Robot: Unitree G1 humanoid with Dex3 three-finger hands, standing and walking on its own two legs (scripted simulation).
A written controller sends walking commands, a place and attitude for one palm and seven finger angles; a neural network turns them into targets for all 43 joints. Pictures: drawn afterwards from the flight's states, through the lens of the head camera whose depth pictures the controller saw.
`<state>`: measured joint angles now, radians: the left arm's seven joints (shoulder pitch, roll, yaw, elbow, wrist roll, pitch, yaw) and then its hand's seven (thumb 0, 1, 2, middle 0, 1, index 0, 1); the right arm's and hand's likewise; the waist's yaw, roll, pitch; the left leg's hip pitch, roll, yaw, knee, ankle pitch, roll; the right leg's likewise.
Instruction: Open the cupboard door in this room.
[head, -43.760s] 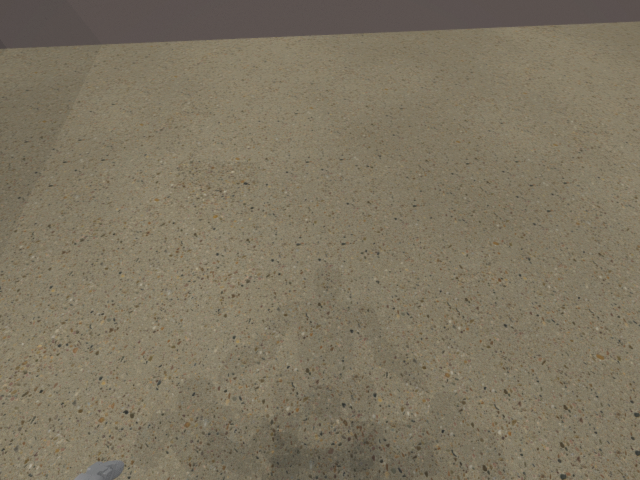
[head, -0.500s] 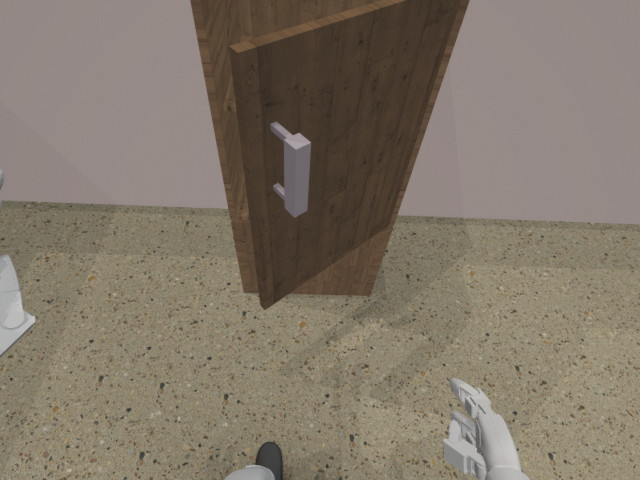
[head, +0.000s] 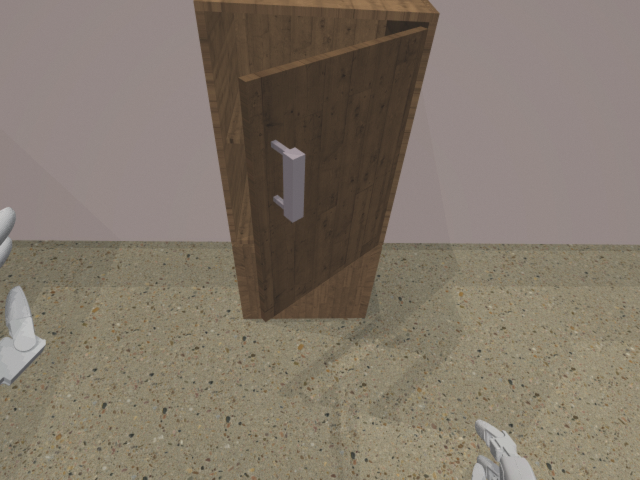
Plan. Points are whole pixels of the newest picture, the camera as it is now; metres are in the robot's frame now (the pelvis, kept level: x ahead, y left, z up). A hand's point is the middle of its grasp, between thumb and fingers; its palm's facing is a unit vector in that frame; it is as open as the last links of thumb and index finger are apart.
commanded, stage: stop stepping back and stand still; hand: left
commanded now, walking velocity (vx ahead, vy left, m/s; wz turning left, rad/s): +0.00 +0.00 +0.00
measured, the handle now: (285, 180) +0.56 +0.08 +0.08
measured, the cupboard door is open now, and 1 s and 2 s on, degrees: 40 40 40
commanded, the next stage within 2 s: let the arm hang, fingers relaxed in 0.20 s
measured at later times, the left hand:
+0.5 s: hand out of the picture +0.14 +0.24 -0.11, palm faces +0.03 -0.94 -0.33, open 7.4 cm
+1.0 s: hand out of the picture -0.12 +0.17 -0.16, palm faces +0.10 -0.97 -0.21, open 7.3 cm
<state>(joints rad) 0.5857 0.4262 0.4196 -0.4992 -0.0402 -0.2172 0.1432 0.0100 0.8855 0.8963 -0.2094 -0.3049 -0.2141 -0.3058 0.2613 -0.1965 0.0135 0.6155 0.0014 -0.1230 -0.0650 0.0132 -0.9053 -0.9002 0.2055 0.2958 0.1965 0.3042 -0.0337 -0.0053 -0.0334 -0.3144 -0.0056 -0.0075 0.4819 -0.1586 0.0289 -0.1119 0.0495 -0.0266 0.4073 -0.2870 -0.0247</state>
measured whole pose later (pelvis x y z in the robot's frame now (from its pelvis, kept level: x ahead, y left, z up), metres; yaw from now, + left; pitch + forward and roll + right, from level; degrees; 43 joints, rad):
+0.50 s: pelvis -0.01 +0.01 -0.01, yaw +1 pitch +0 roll -1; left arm 0.23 0.28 0.06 0.61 0.03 0.04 0.00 0.00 0.90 0.90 -0.19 -0.30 -0.20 -0.30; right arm 0.12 -0.27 0.01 0.90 -0.02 -0.03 0.00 0.01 -0.91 -0.90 0.21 0.30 0.20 0.30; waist -0.03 0.03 0.00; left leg -0.38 -0.05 -0.01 0.56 -0.17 0.05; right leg -0.20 0.01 -0.04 0.56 -0.35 0.00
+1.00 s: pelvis +0.00 +0.01 +0.00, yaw +2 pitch -1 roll +0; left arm 0.45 0.12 0.01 1.21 0.01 0.02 0.04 0.00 0.91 0.90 -0.20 -0.30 -0.20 -0.30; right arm 0.31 -0.10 0.01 1.14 -0.01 0.03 -0.04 0.01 -0.91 -0.90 0.21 0.30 0.20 0.30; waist 0.00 0.04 0.04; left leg -0.29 -0.06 -0.03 0.44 -0.13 0.05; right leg -0.11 0.00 -0.06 0.44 -0.32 -0.01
